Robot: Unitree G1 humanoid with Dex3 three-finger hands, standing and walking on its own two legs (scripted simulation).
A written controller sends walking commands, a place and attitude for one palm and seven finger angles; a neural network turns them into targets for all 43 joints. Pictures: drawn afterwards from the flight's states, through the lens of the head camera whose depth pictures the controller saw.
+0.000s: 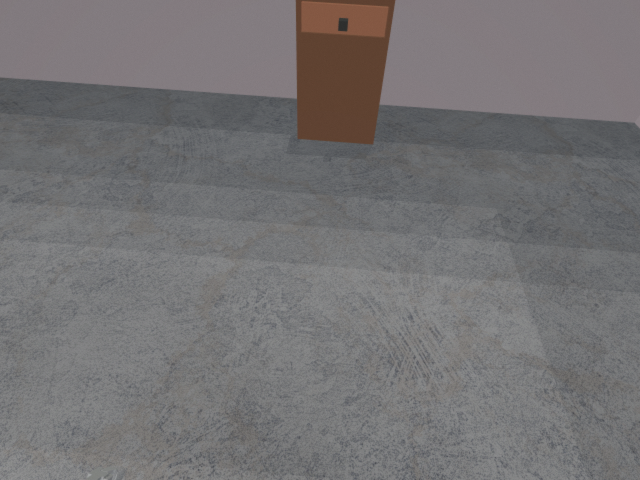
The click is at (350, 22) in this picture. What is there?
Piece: drawer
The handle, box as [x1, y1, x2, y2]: [338, 18, 347, 30]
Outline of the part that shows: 339,18 338,30 346,30 347,18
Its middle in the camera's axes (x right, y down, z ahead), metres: +0.10 -0.97 +1.74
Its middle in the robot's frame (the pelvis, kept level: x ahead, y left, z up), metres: +1.94 -0.01 -0.13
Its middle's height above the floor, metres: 0.64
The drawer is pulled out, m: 0.00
